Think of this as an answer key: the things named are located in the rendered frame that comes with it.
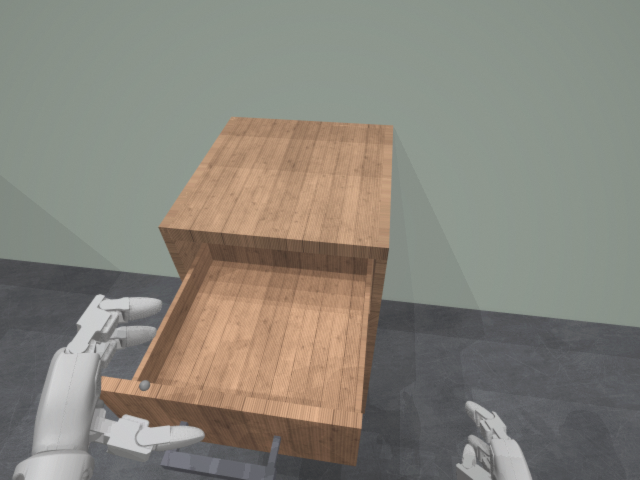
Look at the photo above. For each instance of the robot left forearm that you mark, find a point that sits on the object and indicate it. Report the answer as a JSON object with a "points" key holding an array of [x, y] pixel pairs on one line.
{"points": [[56, 465]]}

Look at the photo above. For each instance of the drawer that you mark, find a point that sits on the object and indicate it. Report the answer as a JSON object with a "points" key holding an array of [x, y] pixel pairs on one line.
{"points": [[256, 343]]}

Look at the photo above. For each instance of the left robot hand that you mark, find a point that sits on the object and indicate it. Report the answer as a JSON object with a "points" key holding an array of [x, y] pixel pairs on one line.
{"points": [[66, 417]]}

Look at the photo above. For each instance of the cabinet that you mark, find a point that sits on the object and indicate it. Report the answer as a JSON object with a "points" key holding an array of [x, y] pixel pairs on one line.
{"points": [[292, 185]]}

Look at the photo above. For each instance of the handle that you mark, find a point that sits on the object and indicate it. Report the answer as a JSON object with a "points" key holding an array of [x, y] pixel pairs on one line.
{"points": [[221, 468]]}

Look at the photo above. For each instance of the right robot hand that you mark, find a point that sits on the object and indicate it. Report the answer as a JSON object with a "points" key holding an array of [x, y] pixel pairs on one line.
{"points": [[503, 459]]}

